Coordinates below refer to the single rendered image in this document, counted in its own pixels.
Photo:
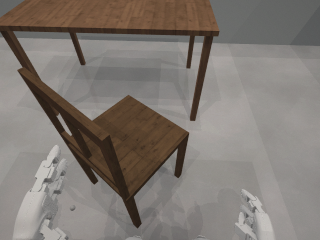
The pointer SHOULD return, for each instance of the right robot hand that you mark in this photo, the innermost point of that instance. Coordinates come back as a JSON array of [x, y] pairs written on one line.
[[259, 225]]

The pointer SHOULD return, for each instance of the left robot hand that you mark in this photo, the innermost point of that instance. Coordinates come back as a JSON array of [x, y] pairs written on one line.
[[31, 222]]

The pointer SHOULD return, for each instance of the chair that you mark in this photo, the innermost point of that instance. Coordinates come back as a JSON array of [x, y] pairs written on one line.
[[125, 145]]

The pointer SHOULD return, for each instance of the table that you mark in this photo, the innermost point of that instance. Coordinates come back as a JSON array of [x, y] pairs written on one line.
[[139, 17]]

